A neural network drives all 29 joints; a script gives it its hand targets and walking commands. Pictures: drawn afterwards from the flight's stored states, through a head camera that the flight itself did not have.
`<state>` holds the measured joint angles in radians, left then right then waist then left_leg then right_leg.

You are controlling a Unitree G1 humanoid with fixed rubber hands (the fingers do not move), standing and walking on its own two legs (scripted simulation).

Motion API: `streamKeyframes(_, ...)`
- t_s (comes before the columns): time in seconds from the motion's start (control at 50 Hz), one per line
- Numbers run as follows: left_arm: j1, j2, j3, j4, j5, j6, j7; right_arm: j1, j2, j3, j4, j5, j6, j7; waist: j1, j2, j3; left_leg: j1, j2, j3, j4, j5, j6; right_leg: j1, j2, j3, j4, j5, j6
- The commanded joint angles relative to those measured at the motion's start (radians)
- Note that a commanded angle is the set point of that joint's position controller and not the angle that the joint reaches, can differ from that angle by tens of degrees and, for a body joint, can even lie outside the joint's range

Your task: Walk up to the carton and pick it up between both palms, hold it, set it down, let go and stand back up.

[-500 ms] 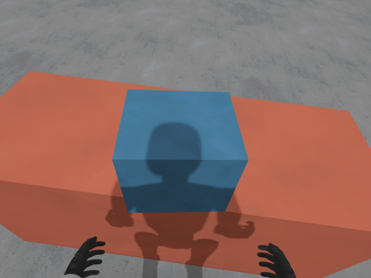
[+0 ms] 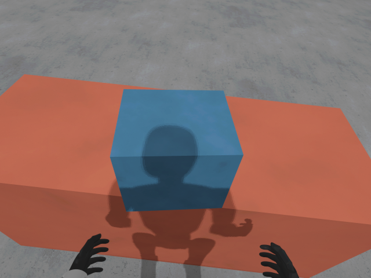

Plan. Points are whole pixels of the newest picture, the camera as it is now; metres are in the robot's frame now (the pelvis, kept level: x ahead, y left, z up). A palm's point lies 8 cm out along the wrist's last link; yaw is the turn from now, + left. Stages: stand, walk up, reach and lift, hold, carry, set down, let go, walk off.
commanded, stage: let go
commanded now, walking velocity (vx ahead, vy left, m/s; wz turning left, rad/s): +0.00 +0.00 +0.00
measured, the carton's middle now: (174, 151) +0.45 +0.04 -0.01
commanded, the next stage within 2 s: stand in 0.06 s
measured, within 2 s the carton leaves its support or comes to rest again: neither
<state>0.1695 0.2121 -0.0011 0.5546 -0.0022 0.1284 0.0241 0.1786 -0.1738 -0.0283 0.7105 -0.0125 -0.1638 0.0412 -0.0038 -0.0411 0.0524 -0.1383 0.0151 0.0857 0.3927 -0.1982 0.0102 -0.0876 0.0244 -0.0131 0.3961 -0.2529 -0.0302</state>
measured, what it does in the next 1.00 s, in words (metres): stands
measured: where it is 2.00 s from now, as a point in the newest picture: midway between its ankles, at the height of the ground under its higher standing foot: outside the picture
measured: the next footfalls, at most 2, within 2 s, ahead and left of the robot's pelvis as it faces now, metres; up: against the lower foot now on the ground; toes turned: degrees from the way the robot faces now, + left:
none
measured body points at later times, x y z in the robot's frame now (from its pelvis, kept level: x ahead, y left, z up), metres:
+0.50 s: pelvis +0.01 +0.01 +0.00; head +0.00 +0.02 +0.45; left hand +0.05 +0.26 -0.14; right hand +0.04 -0.24 -0.14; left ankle +0.01 +0.11 -0.74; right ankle -0.02 -0.10 -0.74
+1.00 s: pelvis +0.00 +0.02 +0.00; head -0.01 +0.03 +0.45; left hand -0.05 +0.23 -0.16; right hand -0.03 -0.19 -0.16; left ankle +0.01 +0.11 -0.74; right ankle -0.02 -0.10 -0.74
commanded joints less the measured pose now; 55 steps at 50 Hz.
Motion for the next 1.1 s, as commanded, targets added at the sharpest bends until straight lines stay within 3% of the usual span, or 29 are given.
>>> streamKeyframes(0.0, -0.085, 0.102, 0.024, -0.135, -0.009, -0.033, 0.004, -0.078, -0.113, -0.03, -0.13, 0.006, -0.032, -0.004, 0.003, 0.023, -0.072, 0.192, 0.004, -0.027, -0.017, 0.12, -0.016, -0.209, -0.042, 0.009, -0.105, 0.122, 0.011)
streamKeyframes(0.04, -0.088, 0.11, 0.028, -0.151, -0.005, -0.036, 0.003, -0.076, -0.113, -0.04, -0.129, 0.008, -0.031, -0.007, -0.004, 0.041, -0.082, 0.194, 0.004, -0.025, -0.013, 0.136, -0.023, -0.196, -0.04, 0.008, -0.099, 0.141, 0.01)
streamKeyframes(0.06, 0.038, 0.145, 0.053, -0.046, 0.086, -0.1, -0.018, 0.081, -0.169, -0.057, -0.024, -0.039, 0.07, -0.024, 0.018, 0.116, -0.092, 0.019, 0.135, -0.134, 0.016, 0.326, -0.011, -0.091, -0.106, 0.077, -0.052, 0.188, 0.021)
streamKeyframes(0.12, 0.067, 0.121, 0.059, -0.01, 0.056, -0.147, -0.037, 0.076, -0.16, -0.045, -0.018, -0.026, 0.129, -0.025, 0.018, 0.028, -0.151, -0.051, 0.116, -0.13, 0.015, 0.224, -0.002, -0.005, -0.12, 0.09, -0.017, 0.287, 0.015)
streamKeyframes(0.14, 0.049, 0.096, 0.051, -0.001, 0.049, -0.151, -0.041, 0.076, -0.154, -0.044, -0.006, -0.021, 0.133, -0.019, 0.01, 0.036, -0.146, -0.076, 0.109, -0.123, 0.007, 0.174, -0.005, -0.004, -0.121, 0.098, -0.02, 0.268, 0.01)
streamKeyframes(0.16, 0.05, 0.097, 0.052, 0.003, 0.051, -0.151, -0.04, 0.047, -0.158, -0.044, -0.005, -0.019, 0.134, -0.017, 0.022, 0.055, -0.156, -0.064, 0.098, -0.117, 0.01, 0.154, -0.009, -0.014, -0.124, 0.096, -0.023, 0.272, 0.014)
streamKeyframes(0.18, 0.065, 0.108, 0.052, 0.022, 0.046, -0.155, -0.038, 0.046, -0.142, -0.041, 0.0, -0.019, 0.133, -0.013, 0.02, 0.04, -0.142, -0.082, 0.096, -0.124, 0.013, 0.153, -0.012, -0.029, -0.121, 0.099, -0.033, 0.273, 0.012)
streamKeyframes(0.24, 0.076, 0.115, 0.052, 0.059, 0.042, -0.166, -0.03, 0.065, -0.142, -0.043, 0.042, -0.027, 0.138, -0.018, 0.015, 0.065, -0.1, -0.074, 0.089, -0.126, 0.007, 0.149, -0.003, -0.082, -0.12, 0.109, -0.05, 0.237, 0.002)
streamKeyframes(0.28, 0.083, 0.121, 0.055, 0.095, 0.039, -0.171, -0.027, 0.111, -0.149, -0.048, 0.076, -0.025, 0.135, -0.018, 0.0, 0.02, -0.099, -0.07, 0.095, -0.144, 0.0, 0.139, 0.0, -0.074, -0.116, 0.102, -0.064, 0.207, -0.001)
streamKeyframes(0.32, 0.125, 0.099, 0.05, 0.129, 0.039, -0.175, -0.02, 0.136, -0.158, -0.048, 0.104, -0.025, 0.133, -0.024, 0.007, 0.06, -0.067, -0.063, 0.097, -0.146, -0.011, 0.132, 0.002, -0.093, -0.118, 0.109, -0.078, 0.182, -0.006)
streamKeyframes(0.34, 0.129, 0.12, 0.058, 0.151, 0.039, -0.176, -0.018, 0.158, -0.159, -0.051, 0.119, -0.025, 0.133, -0.027, -0.007, 0.048, -0.079, -0.058, 0.093, -0.157, -0.017, 0.149, 0.006, -0.07, -0.117, 0.106, -0.067, 0.19, -0.006)
streamKeyframes(0.38, 0.154, 0.103, 0.054, 0.191, 0.034, -0.179, -0.011, 0.156, -0.152, -0.048, 0.139, -0.025, 0.13, -0.031, 0.004, 0.036, -0.083, -0.059, 0.094, -0.154, -0.022, 0.141, 0.012, -0.065, -0.117, 0.098, -0.077, 0.184, -0.01)
streamKeyframes(0.44, 0.183, 0.095, 0.055, 0.24, 0.03, -0.175, -0.006, 0.173, -0.159, -0.049, 0.191, -0.024, 0.132, -0.041, 0.014, 0.073, -0.05, -0.069, 0.085, -0.153, -0.045, 0.137, 0.012, -0.058, -0.118, 0.1, -0.093, 0.16, -0.009)
streamKeyframes(0.46, 0.202, 0.104, 0.055, 0.261, 0.03, -0.173, -0.005, 0.177, -0.152, -0.049, 0.205, -0.025, 0.135, -0.044, 0.012, 0.04, -0.023, -0.063, 0.081, -0.159, -0.058, 0.106, 0.01, -0.09, -0.112, 0.099, -0.102, 0.12, -0.008)
streamKeyframes(0.5, 0.203, 0.1, 0.056, 0.297, 0.03, -0.171, 0.0, 0.203, -0.138, -0.043, 0.232, -0.02, 0.138, -0.046, 0.005, 0.028, -0.007, -0.07, 0.085, -0.159, -0.076, 0.088, 0.01, -0.087, -0.11, 0.093, -0.11, 0.107, -0.009)
streamKeyframes(0.54, 0.211, 0.081, 0.051, 0.33, 0.025, -0.17, 0.002, 0.207, -0.129, -0.039, 0.261, -0.019, 0.138, -0.052, 0.007, 0.057, 0.0, -0.05, 0.084, -0.161, -0.079, 0.099, 0.017, -0.092, -0.117, 0.098, -0.113, 0.115, -0.008)
streamKeyframes(0.6, 0.246, 0.069, 0.041, 0.374, 0.028, -0.169, 0.01, 0.236, -0.1, -0.03, 0.299, -0.016, 0.142, -0.057, 0.002, 0.035, -0.009, -0.068, 0.081, -0.164, -0.089, 0.063, 0.018, -0.062, -0.114, 0.084, -0.112, 0.11, -0.01)
streamKeyframes(0.62, 0.245, 0.056, 0.037, 0.386, 0.032, -0.171, 0.01, 0.231, -0.105, -0.029, 0.319, -0.022, 0.145, -0.059, 0.009, 0.063, 0.018, -0.065, 0.081, -0.156, -0.086, 0.07, 0.017, -0.082, -0.122, 0.089, -0.117, 0.107, -0.011)
streamKeyframes(0.66, 0.243, 0.053, 0.034, 0.417, 0.029, -0.168, 0.012, 0.228, -0.096, -0.024, 0.33, -0.016, 0.143, -0.056, 0.0, 0.019, 0.009, -0.063, 0.078, -0.154, -0.083, 0.083, 0.022, -0.077, -0.116, 0.079, -0.109, 0.12, -0.005)
streamKeyframes(0.7, 0.268, 0.057, 0.036, 0.442, 0.026, -0.167, 0.013, 0.227, -0.082, -0.018, 0.356, -0.013, 0.144, -0.06, 0.014, 0.056, 0.014, -0.053, 0.071, -0.148, -0.082, 0.081, 0.019, -0.082, -0.114, 0.08, -0.123, 0.097, -0.004)
streamKeyframes(0.72, 0.277, 0.042, 0.028, 0.46, 0.026, -0.164, 0.015, 0.228, -0.083, -0.013, 0.359, -0.014, 0.145, -0.062, 0.008, 0.039, 0.035, -0.081, 0.074, -0.159, -0.092, 0.076, 0.018, -0.069, -0.116, 0.08, -0.113, 0.11, -0.006)
streamKeyframes(0.76, 0.264, 0.052, 0.031, 0.471, 0.03, -0.163, 0.018, 0.237, -0.095, -0.021, 0.381, -0.014, 0.149, -0.065, -0.004, 0.056, 0.04, -0.067, 0.067, -0.152, -0.094, 0.059, 0.019, -0.086, -0.112, 0.076, -0.121, 0.095, -0.003)
streamKeyframes(0.8, 0.275, 0.021, 0.021, 0.493, 0.025, -0.161, 0.016, 0.237, -0.069, -0.012, 0.396, -0.011, 0.149, -0.069, 0.006, 0.055, 0.04, -0.065, 0.073, -0.159, -0.101, 0.029, 0.023, -0.096, -0.114, 0.077, -0.121, 0.074, -0.006)
streamKeyframes(0.84, 0.27, 0.015, 0.017, 0.515, 0.022, -0.159, 0.019, 0.251, -0.057, -0.007, 0.405, -0.006, 0.152, -0.068, -0.003, 0.037, 0.059, -0.086, 0.072, -0.167, -0.108, 0.019, 0.023, -0.098, -0.117, 0.074, -0.115, 0.062, -0.005)
streamKeyframes(0.86, 0.282, 0.0, 0.015, 0.521, 0.026, -0.157, 0.021, 0.258, -0.054, -0.003, 0.418, -0.012, 0.153, -0.071, 0.002, 0.041, 0.068, -0.086, 0.074, -0.165, -0.106, 0.013, 0.023, -0.097, -0.11, 0.066, -0.11, 0.063, -0.001)
streamKeyframes(0.88, 0.289, 0.007, 0.015, 0.537, 0.022, -0.158, 0.021, 0.249, -0.048, -0.003, 0.416, -0.011, 0.149, -0.071, 0.002, 0.112, 0.051, -0.055, 0.071, -0.15, -0.101, 0.027, 0.031, -0.107, -0.119, 0.07, -0.11, 0.083, 0.001)
streamKeyframes(0.98, 0.283, -0.014, 0.01, 0.577, 0.022, -0.156, 0.023, 0.263, -0.041, 0.002, 0.434, -0.008, 0.147, -0.074, -0.005, 0.038, 0.053, -0.053, 0.076, -0.157, -0.096, 0.03, 0.039, -0.104, -0.114, 0.061, -0.106, 0.082, 0.008)
streamKeyframes(1.08, 0.289, -0.032, 0.007, 0.608, 0.021, -0.15, 0.024, 0.269, -0.026, 0.008, 0.447, -0.008, 0.149, -0.076, -0.005, 0.036, 0.069, -0.07, 0.073, -0.16, -0.102, 0.005, 0.038, -0.107, -0.113, 0.059, -0.099, 0.07, 0.011)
